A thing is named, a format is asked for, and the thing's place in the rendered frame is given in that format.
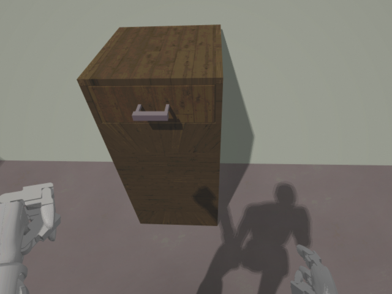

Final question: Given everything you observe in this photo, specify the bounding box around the right robot hand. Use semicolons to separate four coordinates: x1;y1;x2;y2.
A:
290;244;338;294

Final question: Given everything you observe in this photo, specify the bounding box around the handle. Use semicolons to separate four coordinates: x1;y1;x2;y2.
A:
132;104;170;121

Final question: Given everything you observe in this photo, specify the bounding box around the left robot hand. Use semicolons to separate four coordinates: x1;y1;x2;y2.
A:
0;183;61;264

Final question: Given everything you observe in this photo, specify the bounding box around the robot left forearm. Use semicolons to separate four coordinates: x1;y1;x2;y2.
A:
0;262;29;294

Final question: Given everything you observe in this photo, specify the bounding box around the drawer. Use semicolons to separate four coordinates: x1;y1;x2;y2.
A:
88;85;214;123

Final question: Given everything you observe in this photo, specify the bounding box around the cabinet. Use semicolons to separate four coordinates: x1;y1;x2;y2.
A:
77;24;223;226

